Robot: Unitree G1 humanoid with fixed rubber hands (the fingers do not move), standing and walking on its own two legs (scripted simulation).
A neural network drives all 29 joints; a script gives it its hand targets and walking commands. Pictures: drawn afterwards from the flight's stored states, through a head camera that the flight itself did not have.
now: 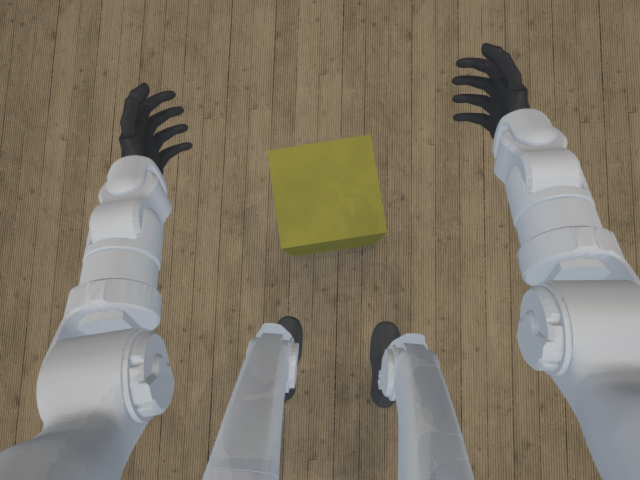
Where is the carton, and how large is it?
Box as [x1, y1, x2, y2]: [267, 134, 386, 256]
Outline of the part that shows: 370,134 267,151 280,244 282,249 296,256 373,244 386,232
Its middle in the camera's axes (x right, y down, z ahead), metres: +0.02 -0.09 +0.88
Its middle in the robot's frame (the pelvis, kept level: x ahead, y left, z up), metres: +0.50 +0.05 -0.53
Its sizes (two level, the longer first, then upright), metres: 0.210 0.200 0.250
